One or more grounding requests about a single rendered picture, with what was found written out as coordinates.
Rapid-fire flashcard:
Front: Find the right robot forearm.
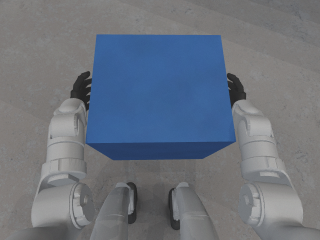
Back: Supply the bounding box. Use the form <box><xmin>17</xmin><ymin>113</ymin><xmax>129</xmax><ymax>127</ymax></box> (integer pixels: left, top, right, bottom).
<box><xmin>231</xmin><ymin>99</ymin><xmax>303</xmax><ymax>221</ymax></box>

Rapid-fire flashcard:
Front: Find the right robot upper arm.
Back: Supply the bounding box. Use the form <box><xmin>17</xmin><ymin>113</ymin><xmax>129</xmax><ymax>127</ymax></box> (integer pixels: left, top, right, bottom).
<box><xmin>237</xmin><ymin>181</ymin><xmax>320</xmax><ymax>240</ymax></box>

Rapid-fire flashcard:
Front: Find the right robot hand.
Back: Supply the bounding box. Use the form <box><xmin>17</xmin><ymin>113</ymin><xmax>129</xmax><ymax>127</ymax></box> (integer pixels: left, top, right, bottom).
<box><xmin>227</xmin><ymin>73</ymin><xmax>246</xmax><ymax>109</ymax></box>

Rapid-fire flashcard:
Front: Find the left robot hand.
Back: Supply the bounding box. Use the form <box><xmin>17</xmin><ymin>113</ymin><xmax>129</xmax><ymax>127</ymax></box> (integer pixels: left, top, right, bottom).
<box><xmin>70</xmin><ymin>71</ymin><xmax>92</xmax><ymax>111</ymax></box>

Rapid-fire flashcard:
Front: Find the left robot thigh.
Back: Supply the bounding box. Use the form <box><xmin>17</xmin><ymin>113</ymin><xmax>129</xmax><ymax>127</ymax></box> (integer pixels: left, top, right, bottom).
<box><xmin>89</xmin><ymin>186</ymin><xmax>134</xmax><ymax>240</ymax></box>

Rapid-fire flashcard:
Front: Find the left robot forearm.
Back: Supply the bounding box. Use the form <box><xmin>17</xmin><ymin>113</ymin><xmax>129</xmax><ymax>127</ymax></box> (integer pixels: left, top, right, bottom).
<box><xmin>31</xmin><ymin>98</ymin><xmax>87</xmax><ymax>227</ymax></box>

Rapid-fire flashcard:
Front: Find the carton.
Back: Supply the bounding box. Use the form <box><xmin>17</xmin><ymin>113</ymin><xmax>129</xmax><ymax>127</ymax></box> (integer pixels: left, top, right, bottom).
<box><xmin>85</xmin><ymin>34</ymin><xmax>236</xmax><ymax>161</ymax></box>

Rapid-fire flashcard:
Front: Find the right robot shin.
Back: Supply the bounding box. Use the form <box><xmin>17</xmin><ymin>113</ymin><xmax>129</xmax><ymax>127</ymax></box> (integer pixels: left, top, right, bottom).
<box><xmin>173</xmin><ymin>182</ymin><xmax>189</xmax><ymax>220</ymax></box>

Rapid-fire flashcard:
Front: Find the left robot upper arm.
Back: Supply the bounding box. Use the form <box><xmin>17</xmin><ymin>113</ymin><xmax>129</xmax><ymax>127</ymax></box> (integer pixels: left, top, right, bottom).
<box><xmin>5</xmin><ymin>182</ymin><xmax>96</xmax><ymax>240</ymax></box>

